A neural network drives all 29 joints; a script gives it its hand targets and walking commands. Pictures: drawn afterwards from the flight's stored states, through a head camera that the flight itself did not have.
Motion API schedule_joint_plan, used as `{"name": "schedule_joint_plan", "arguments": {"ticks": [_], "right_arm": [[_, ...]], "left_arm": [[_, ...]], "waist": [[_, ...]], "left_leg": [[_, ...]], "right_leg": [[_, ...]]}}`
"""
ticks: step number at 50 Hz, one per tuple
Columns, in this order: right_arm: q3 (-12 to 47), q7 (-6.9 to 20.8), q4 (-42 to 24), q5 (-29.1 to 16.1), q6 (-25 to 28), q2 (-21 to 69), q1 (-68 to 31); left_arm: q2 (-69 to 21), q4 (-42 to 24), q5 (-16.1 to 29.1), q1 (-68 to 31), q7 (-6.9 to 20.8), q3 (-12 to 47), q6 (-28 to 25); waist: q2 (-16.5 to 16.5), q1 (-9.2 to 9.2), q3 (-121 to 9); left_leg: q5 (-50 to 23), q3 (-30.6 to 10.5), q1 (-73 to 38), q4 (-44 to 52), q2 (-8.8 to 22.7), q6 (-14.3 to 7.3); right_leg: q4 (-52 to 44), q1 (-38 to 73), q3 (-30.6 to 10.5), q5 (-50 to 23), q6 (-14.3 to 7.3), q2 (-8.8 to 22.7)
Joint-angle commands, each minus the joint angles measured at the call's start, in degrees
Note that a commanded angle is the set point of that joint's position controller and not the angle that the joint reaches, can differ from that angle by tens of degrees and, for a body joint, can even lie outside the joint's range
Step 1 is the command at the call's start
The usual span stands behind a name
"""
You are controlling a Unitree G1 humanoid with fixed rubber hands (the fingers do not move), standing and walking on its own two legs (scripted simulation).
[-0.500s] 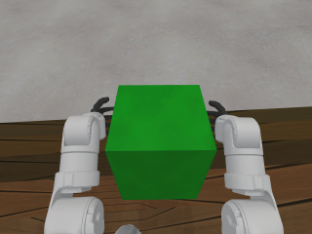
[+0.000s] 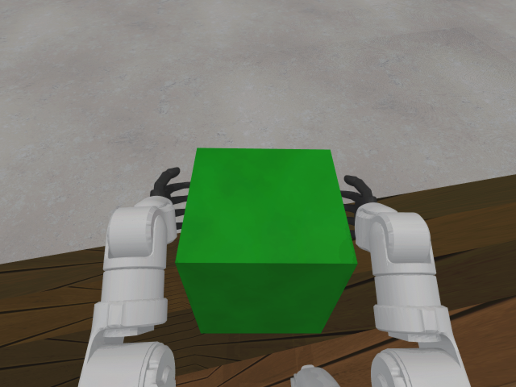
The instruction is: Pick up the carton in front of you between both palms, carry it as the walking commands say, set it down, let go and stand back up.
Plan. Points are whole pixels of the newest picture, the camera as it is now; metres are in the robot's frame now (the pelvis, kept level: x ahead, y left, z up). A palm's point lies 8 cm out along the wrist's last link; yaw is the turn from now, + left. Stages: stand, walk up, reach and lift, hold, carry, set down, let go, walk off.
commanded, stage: carry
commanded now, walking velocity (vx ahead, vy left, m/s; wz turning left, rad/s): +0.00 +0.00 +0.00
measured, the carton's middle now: (262, 245) +0.35 -0.02 +0.02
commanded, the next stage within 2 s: none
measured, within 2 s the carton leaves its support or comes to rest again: neither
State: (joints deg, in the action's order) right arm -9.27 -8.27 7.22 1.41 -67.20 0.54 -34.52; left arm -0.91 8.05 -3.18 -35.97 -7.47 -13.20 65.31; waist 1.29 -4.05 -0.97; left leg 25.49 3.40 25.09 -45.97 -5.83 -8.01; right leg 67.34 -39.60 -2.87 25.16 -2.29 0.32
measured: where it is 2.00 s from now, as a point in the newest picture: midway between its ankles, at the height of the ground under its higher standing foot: (246, 210)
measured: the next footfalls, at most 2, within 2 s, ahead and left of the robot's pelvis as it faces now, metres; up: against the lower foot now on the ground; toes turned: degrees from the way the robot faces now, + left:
right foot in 0.24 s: +0.33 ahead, -0.09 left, -0.11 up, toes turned -2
left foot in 0.68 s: +0.61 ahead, +0.03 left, -0.21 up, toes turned +1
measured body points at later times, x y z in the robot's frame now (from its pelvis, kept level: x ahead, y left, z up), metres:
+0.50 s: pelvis +0.33 -0.05 -0.11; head +0.38 -0.05 +0.34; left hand +0.68 +0.14 -0.04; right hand +0.71 -0.17 -0.04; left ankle +0.40 +0.11 -0.76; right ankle +0.29 -0.09 -0.81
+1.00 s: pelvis +0.69 -0.03 -0.23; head +0.72 -0.02 +0.22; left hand +1.07 +0.10 -0.15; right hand +1.04 -0.21 -0.15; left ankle +0.57 +0.03 -0.91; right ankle +0.86 -0.15 -0.92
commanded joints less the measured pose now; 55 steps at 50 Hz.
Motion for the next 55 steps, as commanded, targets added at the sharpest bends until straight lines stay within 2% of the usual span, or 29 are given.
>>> {"name": "schedule_joint_plan", "arguments": {"ticks": [1,4,7,9,10,11,12,13,14,15,16,19,23,28,31,33,34,35,36,37,38,39,40,44,49,51,53,54,55], "right_arm": [[39.3,14.6,-11.3,-28.9,3.9,65.7,-49.3],[39.4,15.0,-11.8,-29.4,4.9,66.4,-48.2],[39.5,15.0,-12.4,-30.0,5.5,64.7,-46.6],[38.4,14.9,-10.4,-29.5,5.3,63.3,-44.1],[38.0,14.9,-8.9,-29.1,5.0,63.0,-42.5],[38.0,14.9,-7.4,-28.4,4.7,62.3,-41.0],[37.3,14.8,-6.4,-27.4,4.4,61.4,-40.6],[36.2,14.7,-4.4,-26.0,3.8,60.6,-40.5],[34.3,14.1,-2.8,-24.5,2.8,59.2,-39.6],[33.2,13.5,-3.6,-22.7,2.4,57.1,-39.8],[32.7,13.0,-4.8,-22.2,2.2,57.4,-42.1],[31.4,12.1,-6.1,-20.1,2.9,58.9,-43.1],[32.4,11.2,-7.8,-18.6,4.7,60.8,-40.8],[34.3,10.3,-11.1,-17.1,5.9,58.5,-38.8],[34.6,9.9,-13.3,-16.2,5.5,55.1,-38.1],[34.3,10.1,-12.8,-15.7,4.6,52.6,-36.3],[33.7,10.4,-11.2,-15.6,4.2,51.1,-34.1],[32.8,10.7,-8.0,-15.7,3.7,50.0,-33.2],[32.7,11.0,-5.9,-16.5,3.3,49.8,-32.9],[34.2,11.5,-6.5,-18.6,3.2,52.2,-34.9],[35.7,12.2,-8.0,-21.0,2.9,54.9,-38.8],[36.6,12.7,-9.0,-23.0,3.1,57.0,-42.1],[37.5,13.1,-9.0,-25.3,3.4,59.7,-44.1],[39.8,14.5,-11.2,-29.7,4.9,66.0,-49.8],[39.8,14.7,-12.1,-31.2,6.2,65.7,-48.7],[38.9,14.7,-10.1,-30.5,6.0,64.8,-46.0],[38.4,14.6,-7.0,-28.4,5.7,63.6,-42.1],[37.3,14.5,-6.0,-27.1,5.4,62.4,-41.6],[35.4,14.2,-3.0,-24.9,4.7,60.6,-40.0]], "left_arm": [[-60.7,-4.1,19.3,-35.0,12.5,35.6,-1.0],[-60.9,-6.3,18.9,-35.8,11.9,36.8,-1.9],[-58.7,-8.2,18.6,-35.7,11.1,37.4,-2.0],[-56.3,-8.5,18.3,-33.6,10.7,36.8,-1.3],[-55.1,-7.6,17.7,-33.2,10.6,36.7,-1.0],[-53.9,-6.3,17.5,-31.1,10.8,36.1,-0.6],[-52.8,-5.7,17.0,-29.9,11.1,35.5,-0.4],[-51.5,-3.4,17.1,-30.0,11.7,34.7,0.1],[-50.8,-1.1,18.3,-30.3,12.0,34.6,0.7],[-53.6,-1.4,20.6,-31.8,12.4,36.3,0.5],[-56.3,-3.1,22.8,-35.6,13.0,37.5,0.4],[-63.6,-5.5,28.5,-43.2,14.4,40.3,-0.4],[-67.2,-7.5,30.9,-43.4,14.9,42.2,-2.2],[-65.8,-9.0,30.8,-39.0,14.9,43.1,-3.7],[-63.3,-9.1,30.7,-37.0,14.8,43.4,-3.8],[-61.7,-7.1,30.0,-35.3,14.6,43.2,-3.4],[-60.2,-6.2,29.0,-35.1,14.6,42.4,-2.9],[-59.0,-4.9,27.7,-35.1,14.3,41.4,-1.9],[-57.1,-3.0,26.0,-33.2,14.0,39.1,-0.8],[-56.0,-3.6,24.8,-33.9,13.5,38.0,-0.3],[-56.0,-3.0,23.4,-35.2,13.0,37.1,-0.1],[-56.4,-2.5,22.5,-33.3,12.7,35.9,0.0],[-56.6,-2.1,21.2,-33.3,12.5,34.8,-0.2],[-59.0,-3.4,18.9,-34.3,12.2,33.9,-1.6],[-57.3,-7.3,17.8,-35.3,11.0,35.3,-2.4],[-55.2,-7.2,17.1,-33.4,10.6,35.3,-1.9],[-53.8,-6.3,17.2,-32.2,11.1,35.5,-1.3],[-53.3,-4.6,17.4,-30.4,11.7,34.9,-1.0],[-52.7,-2.0,17.9,-29.4,12.3,34.3,-0.3]], "waist": [[4.3,0.81,-25.6],[3.3,-3.2,-24.2],[2.9,-4.58,-20.1],[7.1,-2.51,-19.8],[7.9,1.46,-23.9],[6.2,7.43,-26.6],[-2.9,12.65,-27.1],[-10.1,9.0,-27.2],[-12.0,7.03,-32.8],[-11.6,9.03,-33.8],[-6.2,7.81,-29.3],[0.1,5.86,-23.5],[-5.7,7.42,-26.9],[-2.9,12.05,-23.6],[-9.2,9.08,-24.5],[-6.0,1.04,-26.0],[5.2,-3.07,-24.4],[12.9,0.19,-26.8],[13.8,-0.93,-32.1],[7.5,-0.76,-30.8],[-0.1,-0.85,-25.8],[2.2,-0.53,-27.3],[-1.3,0.63,-24.4],[3.1,0.23,-25.4],[2.4,-3.79,-21.4],[6.7,-0.07,-24.4],[3.6,9.18,-27.2],[-7.1,12.63,-23.8],[-9.7,9.95,-23.7]], "left_leg": [[-43.6,-24.5,-22.0,9.3,17.4,-6.3],[-38.7,-19.3,-29.6,3.0,10.6,-3.8],[-27.0,-12.8,-18.8,0.8,6.4,-3.2],[-20.7,-9.1,-11.4,-3.4,5.2,-1.3],[-25.9,-6.5,-9.2,-11.2,6.4,0.1],[-35.5,-4.7,-6.2,-22.2,7.2,2.0],[-23.0,-2.6,1.3,-39.2,4.4,4.4],[12.4,-2.3,15.5,-49.5,1.8,6.2],[14.1,-7.2,26.0,-52.6,1.9,7.1],[10.9,-8.5,29.1,-50.4,4.2,6.2],[5.3,-9.2,28.9,-42.9,6.4,5.7],[0.6,-9.4,22.9,-30.4,8.2,6.3],[-11.3,-5.7,21.7,-23.7,7.8,6.2],[-37.2,1.5,10.2,9.5,2.5,5.7],[-47.6,2.2,-2.9,10.4,2.9,3.2],[-43.4,2.2,-19.0,17.2,3.7,1.2],[-43.4,-1.6,-27.5,19.9,7.1,-0.5],[-69.5,-15.7,-42.8,6.4,18.4,-5.3],[-57.2,-30.3,-50.8,7.1,24.7,-11.3],[-39.7,-33.1,-45.7,9.7,24.4,-12.3],[-38.8,-29.0,-41.0,8.2,20.2,-9.2],[-36.4,-32.4,-37.6,8.4,21.8,-10.5],[-36.9,-31.3,-29.0,10.3,21.7,-10.6],[-44.7,-24.7,-23.0,9.3,17.9,-7.7],[-25.8,-11.1,-13.5,2.1,6.2,-3.8],[-24.8,-7.3,-8.4,-5.7,8.0,-1.9],[-36.8,-4.6,-3.8,-22.7,9.4,1.2],[-16.4,-2.2,4.1,-38.7,4.7,3.8],[11.9,-2.1,16.4,-47.2,1.8,5.4]], "right_leg": [[-2.4,-4.1,3.5,-13.3,-0.1,0.4],[-13.5,-11.5,4.2,-25.9,0.6,-0.5],[-34.1,4.8,9.5,-39.3,0.6,-3.6],[-39.1,18.3,11.9,-45.7,-0.2,-5.1],[-34.4,28.2,12.3,-50.7,-1.3,-5.3],[-37.7,37.6,9.8,-46.6,-3.2,-3.2],[-40.8,45.8,6.5,-38.9,-5.0,0.1],[-28.7,56.1,-4.5,-62.7,-7.4,11.6],[-26.0,66.8,-19.5,-55.4,-14.0,18.9],[-31.6,61.5,-28.6,-26.7,-16.6,20.1],[-35.5,52.4,-28.7,-16.7,-15.6,17.5],[-33.7,36.6,-24.5,-28.1,-15.0,15.4],[-29.4,38.1,-16.2,-44.8,-13.1,12.6],[-22.9,33.7,-4.2,-32.0,-9.7,1.2],[-14.9,29.3,-0.9,-27.8,-7.7,1.9],[2.0,23.5,2.0,-42.2,-5.4,3.5],[18.8,13.3,5.2,-25.0,-2.8,-0.4],[28.5,-4.9,4.3,11.9,-0.1,-4.8],[29.5,-14.1,0.0,12.5,0.9,-4.5],[25.2,-15.8,-0.5,11.2,0.3,-1.2],[17.4,-18.8,-1.6,4.9,0.2,0.9],[15.8,-18.7,-1.4,4.2,0.5,0.6],[7.3,-14.5,-1.9,1.0,1.3,1.8],[-1.0,-7.0,2.1,-12.4,0.5,0.8],[-34.5,10.2,8.5,-42.1,-1.0,-3.6],[-31.7,24.1,9.6,-51.6,-2.3,-3.9],[-37.2,39.4,7.7,-45.6,-4.1,-2.2],[-42.3,44.2,4.8,-41.2,-5.6,0.9],[-30.2,52.8,-3.2,-59.1,-4.8,8.7]]}}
